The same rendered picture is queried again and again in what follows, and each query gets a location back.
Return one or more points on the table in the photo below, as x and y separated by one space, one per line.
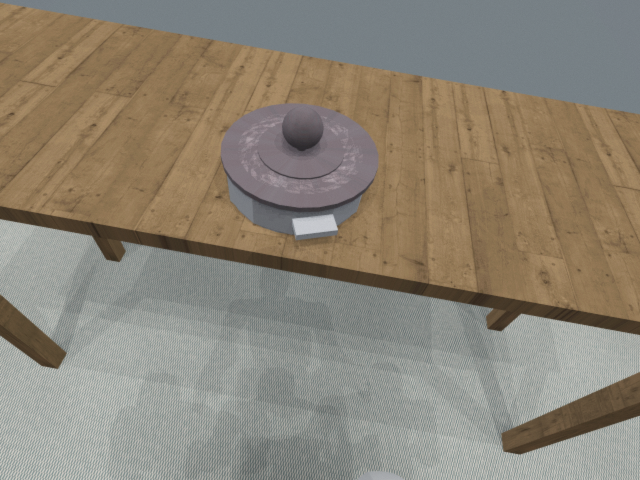
524 204

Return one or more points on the knob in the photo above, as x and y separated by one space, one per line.
302 127

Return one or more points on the pot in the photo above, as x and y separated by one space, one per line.
304 225

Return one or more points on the lid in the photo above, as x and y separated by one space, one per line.
265 167

